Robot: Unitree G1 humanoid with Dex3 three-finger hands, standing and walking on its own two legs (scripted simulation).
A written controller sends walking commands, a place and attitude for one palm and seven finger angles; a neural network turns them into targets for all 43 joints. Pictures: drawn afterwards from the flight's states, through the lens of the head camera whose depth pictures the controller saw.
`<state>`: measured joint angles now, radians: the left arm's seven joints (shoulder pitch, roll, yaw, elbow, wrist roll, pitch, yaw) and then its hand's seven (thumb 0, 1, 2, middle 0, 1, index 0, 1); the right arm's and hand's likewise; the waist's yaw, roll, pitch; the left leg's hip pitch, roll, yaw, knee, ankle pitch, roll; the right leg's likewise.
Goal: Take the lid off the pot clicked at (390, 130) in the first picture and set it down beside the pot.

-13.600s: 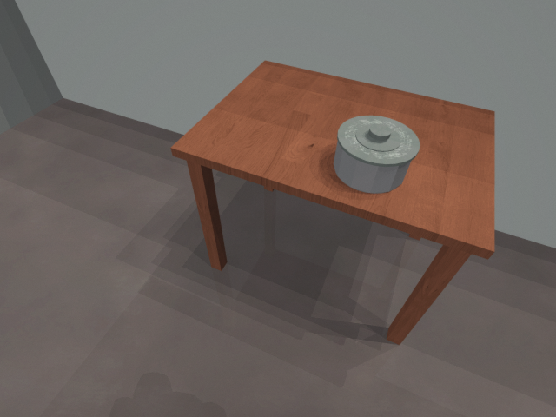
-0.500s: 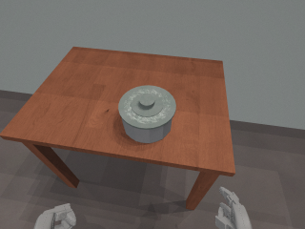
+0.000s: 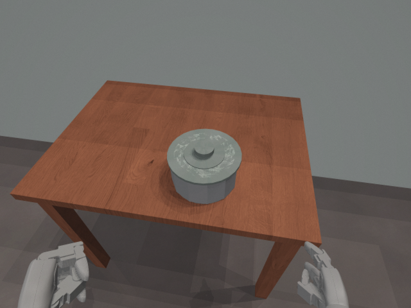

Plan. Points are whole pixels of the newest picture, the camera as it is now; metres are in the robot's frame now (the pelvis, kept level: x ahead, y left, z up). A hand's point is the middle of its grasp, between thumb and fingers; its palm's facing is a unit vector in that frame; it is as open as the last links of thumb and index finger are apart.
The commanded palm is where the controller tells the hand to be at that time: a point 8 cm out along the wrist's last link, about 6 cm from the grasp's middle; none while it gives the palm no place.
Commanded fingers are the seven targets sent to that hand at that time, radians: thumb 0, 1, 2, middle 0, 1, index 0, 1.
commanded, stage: raise the hand higher, near the body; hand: left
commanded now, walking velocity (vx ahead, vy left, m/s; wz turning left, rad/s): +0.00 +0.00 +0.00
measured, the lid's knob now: (204, 148) +0.50 +0.07 +0.00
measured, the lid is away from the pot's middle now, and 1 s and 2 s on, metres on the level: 0.00 0.00 0.00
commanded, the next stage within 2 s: reach forward and open the fingers in 0.24 s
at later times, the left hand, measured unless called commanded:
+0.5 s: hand (71, 245) +0.18 +0.24 +0.10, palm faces +0.15 -0.39 -0.91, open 3.0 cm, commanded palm +0.14 +0.26 +0.13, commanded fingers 0.00 0.64 1.00 -1.19 -1.18 -1.19 -1.18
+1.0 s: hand (71, 234) +0.20 +0.26 +0.08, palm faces -0.25 -0.07 -0.97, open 5.9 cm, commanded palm +0.20 +0.24 +0.14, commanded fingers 0.00 -0.09 1.28 -0.90 -0.29 -0.90 -0.29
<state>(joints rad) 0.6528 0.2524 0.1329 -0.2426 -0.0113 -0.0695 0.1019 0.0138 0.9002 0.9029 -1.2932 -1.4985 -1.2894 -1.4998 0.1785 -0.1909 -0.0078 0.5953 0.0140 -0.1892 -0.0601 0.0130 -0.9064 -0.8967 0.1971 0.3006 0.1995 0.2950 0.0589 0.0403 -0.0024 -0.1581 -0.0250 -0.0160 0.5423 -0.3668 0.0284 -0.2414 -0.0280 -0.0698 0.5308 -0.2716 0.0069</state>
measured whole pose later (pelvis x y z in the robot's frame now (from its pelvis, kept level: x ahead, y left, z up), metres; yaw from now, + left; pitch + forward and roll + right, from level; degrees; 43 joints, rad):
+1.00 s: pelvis -0.02 -0.02 +0.01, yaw -1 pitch +1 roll +0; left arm 0.26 0.63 0.11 -0.14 0.76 -0.05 -0.17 0.00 0.17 1.21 -1.02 -0.63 -1.01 -0.63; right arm 0.14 -0.29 0.00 0.55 0.04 0.08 -0.02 0.01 -0.91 -0.90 0.20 0.30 0.20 0.29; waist 0.06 0.12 0.01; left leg -0.20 -0.01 -0.01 0.48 -0.29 0.01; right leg -0.28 -0.01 -0.07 0.46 -0.19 -0.02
